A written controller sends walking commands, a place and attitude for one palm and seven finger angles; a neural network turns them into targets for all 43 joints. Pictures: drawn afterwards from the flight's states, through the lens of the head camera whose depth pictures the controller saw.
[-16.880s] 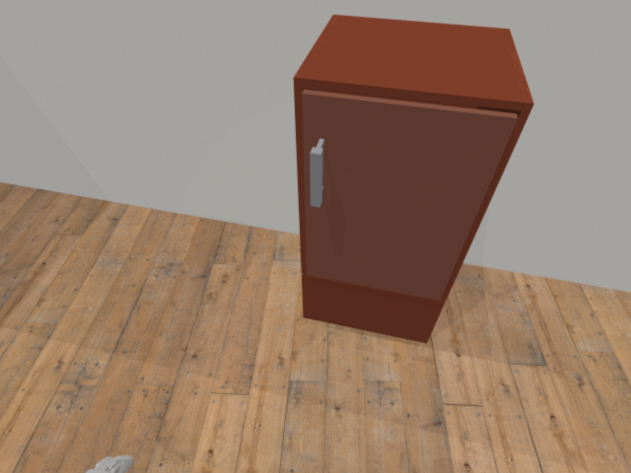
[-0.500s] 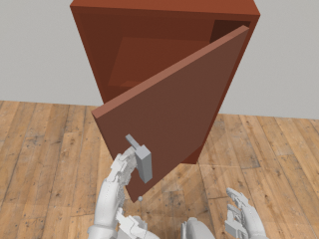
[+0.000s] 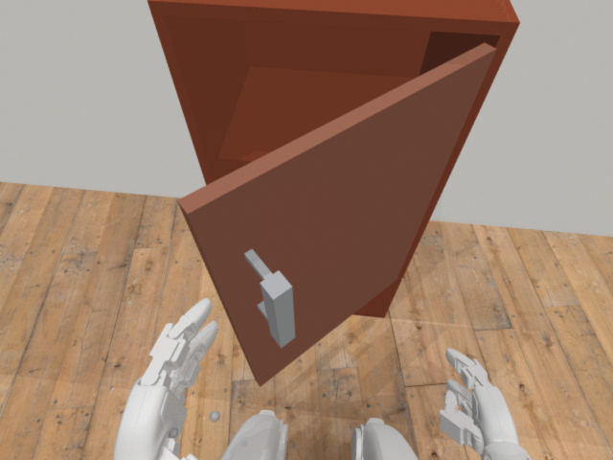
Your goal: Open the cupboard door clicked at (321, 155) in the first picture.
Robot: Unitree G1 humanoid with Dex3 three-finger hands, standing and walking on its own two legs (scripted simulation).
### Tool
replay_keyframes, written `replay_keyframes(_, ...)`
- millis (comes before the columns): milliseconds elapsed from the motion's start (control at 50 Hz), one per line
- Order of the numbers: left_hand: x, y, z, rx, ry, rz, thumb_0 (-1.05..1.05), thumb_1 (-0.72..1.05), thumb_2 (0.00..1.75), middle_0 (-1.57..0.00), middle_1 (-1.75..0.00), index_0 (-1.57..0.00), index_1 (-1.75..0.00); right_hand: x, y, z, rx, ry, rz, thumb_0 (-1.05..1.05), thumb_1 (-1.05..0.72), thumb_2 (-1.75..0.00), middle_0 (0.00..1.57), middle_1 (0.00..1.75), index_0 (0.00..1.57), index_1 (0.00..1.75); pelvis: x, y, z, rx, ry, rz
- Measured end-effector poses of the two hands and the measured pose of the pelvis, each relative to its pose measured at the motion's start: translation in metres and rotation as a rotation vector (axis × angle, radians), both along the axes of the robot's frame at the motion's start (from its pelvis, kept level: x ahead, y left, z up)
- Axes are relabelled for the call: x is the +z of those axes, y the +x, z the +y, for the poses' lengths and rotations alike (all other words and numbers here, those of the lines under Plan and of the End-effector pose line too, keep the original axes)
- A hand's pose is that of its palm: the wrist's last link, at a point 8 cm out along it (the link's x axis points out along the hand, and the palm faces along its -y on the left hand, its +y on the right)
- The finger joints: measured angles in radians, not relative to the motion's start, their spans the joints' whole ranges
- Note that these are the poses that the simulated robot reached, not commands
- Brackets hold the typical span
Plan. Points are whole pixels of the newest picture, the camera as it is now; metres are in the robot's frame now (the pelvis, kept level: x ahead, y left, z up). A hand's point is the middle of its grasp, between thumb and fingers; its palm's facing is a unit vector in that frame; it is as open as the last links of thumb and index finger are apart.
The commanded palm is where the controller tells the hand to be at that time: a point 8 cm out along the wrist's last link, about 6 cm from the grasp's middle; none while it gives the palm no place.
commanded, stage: slide the hand sideways off the handle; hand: left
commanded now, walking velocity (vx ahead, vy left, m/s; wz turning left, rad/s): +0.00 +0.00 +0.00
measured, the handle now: (269, 300) +0.29 +0.07 +0.06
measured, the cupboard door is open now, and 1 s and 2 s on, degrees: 44 44 44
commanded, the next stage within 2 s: draw the hand back to the body in 0.14 s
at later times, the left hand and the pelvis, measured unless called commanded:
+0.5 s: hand (158, 411) +0.16 +0.15 +0.11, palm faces -0.01 -1.00 -0.05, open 16.3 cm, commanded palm +0.13 +0.21 +0.12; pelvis +0.00 +0.01 +0.02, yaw +0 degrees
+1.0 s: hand (44, 359) +0.18 +0.23 +0.17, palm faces +0.22 -0.91 -0.35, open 14.3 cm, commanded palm +0.15 +0.27 +0.21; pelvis +0.02 +0.02 +0.08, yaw -1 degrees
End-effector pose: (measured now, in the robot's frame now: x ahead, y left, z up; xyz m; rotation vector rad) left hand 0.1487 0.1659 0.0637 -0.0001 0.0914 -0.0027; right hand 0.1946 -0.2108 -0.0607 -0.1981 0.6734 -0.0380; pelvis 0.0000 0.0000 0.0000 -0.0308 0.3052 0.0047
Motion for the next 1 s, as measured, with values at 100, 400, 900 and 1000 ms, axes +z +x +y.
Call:
replay_keyframes(100, -0.003, -0.002, 0.011, -0.020, 0.011, -0.006, -0.01, -0.50, 0.30, -0.16, -0.30, -0.16, -0.31, -0.004, -0.003, -0.005, -0.013, -0.017, 0.004, 0.01, -0.90, -0.90, 0.20, 0.30, 0.20, 0.30, -0.004, -0.003, -0.002, 0.002, -0.006, 0.004)
replay_keyframes(400, 0.025, -0.005, 0.023, -0.044, 0.030, -0.038, -0.01, -0.50, 0.30, -0.16, -0.30, -0.15, -0.30, 0.006, -0.012, -0.004, -0.069, -0.009, -0.014, 0.01, -0.90, -0.90, 0.20, 0.30, 0.20, 0.30, 0.003, -0.004, 0.004, -0.001, -0.012, -0.031)
replay_keyframes(900, 0.118, 0.001, 0.089, 0.157, 0.295, 0.026, -0.01, -0.31, 0.38, -0.16, -0.30, -0.16, -0.30, 0.078, -0.007, 0.010, -0.118, -0.023, -0.084, 0.01, -0.90, -0.90, 0.20, 0.30, 0.20, 0.30, 0.066, 0.020, 0.021, -0.005, -0.020, -0.182)
replay_keyframes(1000, 0.131, 0.002, 0.103, 0.237, 0.360, 0.051, -0.01, -0.16, 0.45, -0.17, -0.30, -0.17, -0.30, 0.082, -0.006, 0.020, -0.099, -0.019, -0.062, 0.01, -0.90, -0.90, 0.20, 0.30, 0.20, 0.30, 0.078, 0.024, 0.025, -0.007, -0.013, -0.220)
